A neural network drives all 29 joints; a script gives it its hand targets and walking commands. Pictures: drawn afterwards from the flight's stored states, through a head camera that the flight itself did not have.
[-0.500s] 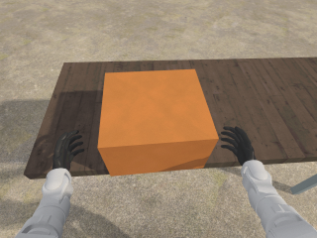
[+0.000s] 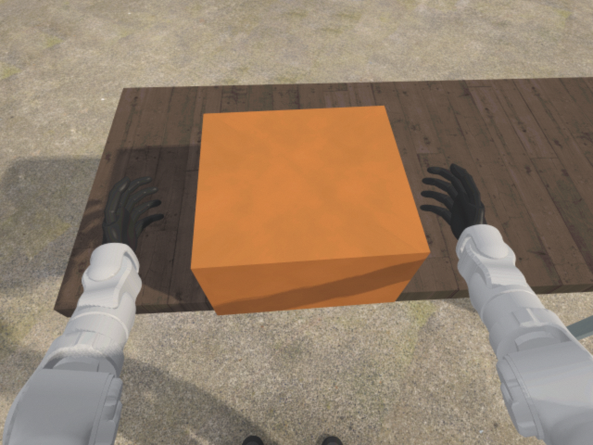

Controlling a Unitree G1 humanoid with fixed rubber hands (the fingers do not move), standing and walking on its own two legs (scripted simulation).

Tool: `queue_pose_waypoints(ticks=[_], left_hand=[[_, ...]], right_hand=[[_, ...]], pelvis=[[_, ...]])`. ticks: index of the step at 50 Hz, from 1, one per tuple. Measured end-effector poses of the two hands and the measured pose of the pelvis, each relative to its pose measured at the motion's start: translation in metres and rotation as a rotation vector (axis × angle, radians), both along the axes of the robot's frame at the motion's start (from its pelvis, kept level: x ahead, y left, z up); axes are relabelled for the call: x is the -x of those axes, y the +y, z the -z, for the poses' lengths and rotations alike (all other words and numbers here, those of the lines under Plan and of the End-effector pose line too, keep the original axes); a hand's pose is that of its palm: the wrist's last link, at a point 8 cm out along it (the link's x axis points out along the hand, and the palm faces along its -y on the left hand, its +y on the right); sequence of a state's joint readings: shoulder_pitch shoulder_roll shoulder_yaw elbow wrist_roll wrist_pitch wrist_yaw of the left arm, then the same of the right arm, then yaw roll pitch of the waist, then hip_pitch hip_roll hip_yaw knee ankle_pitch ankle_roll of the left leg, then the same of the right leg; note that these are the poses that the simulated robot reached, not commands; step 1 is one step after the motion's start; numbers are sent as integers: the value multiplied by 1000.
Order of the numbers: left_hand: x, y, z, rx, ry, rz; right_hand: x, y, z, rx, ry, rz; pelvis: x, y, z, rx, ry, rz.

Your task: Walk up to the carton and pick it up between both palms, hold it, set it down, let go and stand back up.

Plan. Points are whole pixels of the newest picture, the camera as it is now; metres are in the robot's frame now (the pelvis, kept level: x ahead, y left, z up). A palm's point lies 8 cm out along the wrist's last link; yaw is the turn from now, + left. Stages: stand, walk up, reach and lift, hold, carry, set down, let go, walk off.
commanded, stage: reach and lift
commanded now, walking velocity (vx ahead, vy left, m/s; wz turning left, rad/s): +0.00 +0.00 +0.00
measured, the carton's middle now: (301, 210) +0.47 +0.01 -0.03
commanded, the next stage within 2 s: none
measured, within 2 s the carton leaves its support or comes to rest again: neither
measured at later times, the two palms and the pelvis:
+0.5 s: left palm (123, 179) +0.45 +0.26 +0.07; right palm (458, 163) +0.48 -0.21 +0.07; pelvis +0.00 +0.01 +0.00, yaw -1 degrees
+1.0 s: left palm (138, 191) +0.46 +0.26 +0.02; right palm (442, 176) +0.49 -0.21 +0.03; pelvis +0.00 +0.02 -0.01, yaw -1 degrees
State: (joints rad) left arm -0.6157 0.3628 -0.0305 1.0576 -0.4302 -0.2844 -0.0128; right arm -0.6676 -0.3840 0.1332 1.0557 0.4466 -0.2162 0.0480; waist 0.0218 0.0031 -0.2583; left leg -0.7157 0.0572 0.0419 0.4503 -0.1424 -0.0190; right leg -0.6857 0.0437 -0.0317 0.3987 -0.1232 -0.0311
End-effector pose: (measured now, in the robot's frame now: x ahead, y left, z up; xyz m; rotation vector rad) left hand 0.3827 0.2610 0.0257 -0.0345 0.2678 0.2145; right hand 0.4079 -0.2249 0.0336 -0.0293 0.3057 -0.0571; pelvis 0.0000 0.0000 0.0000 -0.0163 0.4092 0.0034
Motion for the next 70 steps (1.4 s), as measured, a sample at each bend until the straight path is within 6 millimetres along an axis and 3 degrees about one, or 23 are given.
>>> queue_pose_waypoints(ticks=[15,39,45,53,59,62,64,65,67,70], left_hand=[[-43,-4,-31,-16,2,16],[-95,1,-56,-40,-7,10],[-92,0,-32,-46,22,24],[-77,-3,27,-40,74,28],[-79,-11,63,-41,57,38],[-83,-17,81,-35,29,56],[-89,-21,92,-24,-7,65],[-93,-22,94,-10,-31,53],[-100,-25,94,37,-36,10],[-108,-35,85,39,5,18]], right_hand=[[-45,5,-27,18,-6,-6],[-98,12,-52,33,-9,6],[-94,12,-31,39,13,19],[-81,16,26,37,50,-3],[-83,24,73,38,39,-48],[-86,29,97,36,8,-80],[-87,26,99,19,-83,-72],[-88,23,102,-3,-107,-36],[-91,17,105,-59,-108,36],[-96,22,98,-32,-66,-17]], pelvis=[[-2,7,0,6,53,16],[-2,10,7,13,154,14],[-1,13,7,12,163,13],[5,18,11,9,235,22],[23,19,16,9,267,24],[40,17,12,8,177,25],[60,14,1,12,-52,31],[65,13,2,16,-84,34],[69,10,9,23,-53,40],[71,7,15,31,-61,50]])
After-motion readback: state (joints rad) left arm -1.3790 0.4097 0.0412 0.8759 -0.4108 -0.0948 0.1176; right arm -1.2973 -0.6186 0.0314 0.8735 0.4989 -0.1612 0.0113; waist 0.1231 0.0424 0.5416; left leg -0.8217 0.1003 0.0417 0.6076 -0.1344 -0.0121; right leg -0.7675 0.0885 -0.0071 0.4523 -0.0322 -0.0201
